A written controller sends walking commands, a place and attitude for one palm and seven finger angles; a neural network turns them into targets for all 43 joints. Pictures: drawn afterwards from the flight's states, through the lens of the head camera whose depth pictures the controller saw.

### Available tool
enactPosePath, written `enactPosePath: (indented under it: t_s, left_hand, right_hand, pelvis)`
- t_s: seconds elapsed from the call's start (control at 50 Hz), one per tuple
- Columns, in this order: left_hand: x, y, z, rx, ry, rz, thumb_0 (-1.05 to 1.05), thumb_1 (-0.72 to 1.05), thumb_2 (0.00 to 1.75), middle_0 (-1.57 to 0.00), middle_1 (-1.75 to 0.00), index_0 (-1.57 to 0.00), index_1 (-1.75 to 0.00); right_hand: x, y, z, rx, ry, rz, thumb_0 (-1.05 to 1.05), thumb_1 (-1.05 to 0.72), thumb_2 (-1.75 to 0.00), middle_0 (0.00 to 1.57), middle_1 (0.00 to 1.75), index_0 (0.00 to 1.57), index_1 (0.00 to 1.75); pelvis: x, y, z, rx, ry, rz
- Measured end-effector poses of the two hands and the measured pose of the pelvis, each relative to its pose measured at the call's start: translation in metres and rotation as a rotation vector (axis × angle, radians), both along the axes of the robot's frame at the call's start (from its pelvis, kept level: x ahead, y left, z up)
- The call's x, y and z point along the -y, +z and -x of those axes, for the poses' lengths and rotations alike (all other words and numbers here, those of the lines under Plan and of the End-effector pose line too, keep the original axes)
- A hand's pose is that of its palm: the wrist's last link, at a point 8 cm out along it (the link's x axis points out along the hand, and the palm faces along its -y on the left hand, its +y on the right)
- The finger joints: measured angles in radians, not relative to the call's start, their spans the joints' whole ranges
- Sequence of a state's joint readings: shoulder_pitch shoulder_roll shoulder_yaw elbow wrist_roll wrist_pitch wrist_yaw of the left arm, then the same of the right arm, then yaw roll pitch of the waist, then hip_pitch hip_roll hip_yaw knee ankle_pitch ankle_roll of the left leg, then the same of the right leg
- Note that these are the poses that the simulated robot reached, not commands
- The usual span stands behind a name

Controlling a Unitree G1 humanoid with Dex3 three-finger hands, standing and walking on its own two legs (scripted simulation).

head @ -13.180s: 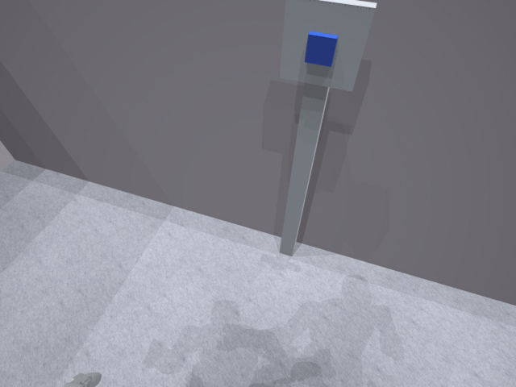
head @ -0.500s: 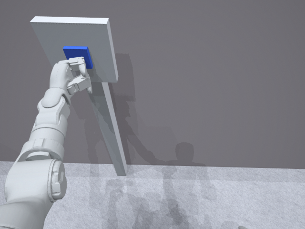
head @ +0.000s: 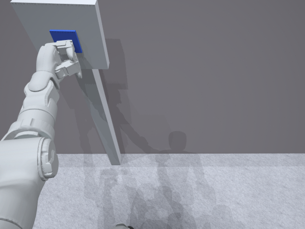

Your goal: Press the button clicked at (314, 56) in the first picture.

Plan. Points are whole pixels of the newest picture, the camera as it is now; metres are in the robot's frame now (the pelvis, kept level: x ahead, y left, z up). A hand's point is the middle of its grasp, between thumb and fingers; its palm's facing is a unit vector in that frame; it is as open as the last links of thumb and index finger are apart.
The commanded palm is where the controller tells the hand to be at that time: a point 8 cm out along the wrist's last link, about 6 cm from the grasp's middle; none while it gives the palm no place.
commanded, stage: hold the button down briefly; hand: left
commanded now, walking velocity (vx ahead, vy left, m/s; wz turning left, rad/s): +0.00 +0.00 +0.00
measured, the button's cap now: (67, 39) +0.55 +0.19 +0.19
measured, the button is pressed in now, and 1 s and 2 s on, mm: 13 0 0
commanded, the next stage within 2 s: pull the fist back off the button in 0.10 s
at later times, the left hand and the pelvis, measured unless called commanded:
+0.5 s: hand (76, 65) +0.49 +0.17 +0.16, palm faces -0.01 -1.00 -0.01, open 3.2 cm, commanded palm +0.47 +0.21 +0.16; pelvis +0.00 +0.01 +0.00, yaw +0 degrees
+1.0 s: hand (77, 77) +0.45 +0.16 +0.16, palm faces -0.02 -1.00 -0.01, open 3.2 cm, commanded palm +0.41 +0.22 +0.16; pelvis +0.03 +0.00 +0.01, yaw -2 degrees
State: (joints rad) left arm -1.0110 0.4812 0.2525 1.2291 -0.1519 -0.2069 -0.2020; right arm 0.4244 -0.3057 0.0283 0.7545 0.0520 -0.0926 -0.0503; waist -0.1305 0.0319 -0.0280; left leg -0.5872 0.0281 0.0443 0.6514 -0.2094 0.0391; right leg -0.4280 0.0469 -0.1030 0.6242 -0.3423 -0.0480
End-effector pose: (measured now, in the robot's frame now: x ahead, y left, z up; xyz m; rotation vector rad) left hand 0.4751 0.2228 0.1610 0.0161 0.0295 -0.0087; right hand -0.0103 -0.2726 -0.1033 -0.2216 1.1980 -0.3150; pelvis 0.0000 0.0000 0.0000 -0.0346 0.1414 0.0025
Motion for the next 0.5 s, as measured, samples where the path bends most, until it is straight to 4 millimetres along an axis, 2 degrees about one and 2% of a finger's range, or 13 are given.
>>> enactPosePath:
  t_s: [0.22, 0.5]
  left_hand:
    - [-0.001, 0.0, 0.0, -0.001, -0.007, 0.0, 0.04, 0.79, 0.98, -1.3, -1.5, -1.36, -1.5]
    - [0.0, -0.002, 0.005, 0.028, 0.001, 0.009, 0.05, 0.81, 0.96, -1.3, -1.5, -1.34, -1.5]
  right_hand:
    - [-0.004, 0.001, 0.0, 0.035, 0.005, 0.005, 0.0, -0.91, -0.9, 0.21, 0.3, 0.2, 0.3]
    - [-0.012, 0.0, -0.023, 0.081, 0.034, -0.016, 0.0, -0.91, -0.9, 0.21, 0.3, 0.2, 0.3]
  pelvis:
    - [-0.003, -0.001, 0.004, -0.006, -0.004, 0.005]
    - [-0.008, -0.001, -0.002, 0.003, -0.007, 0.0]
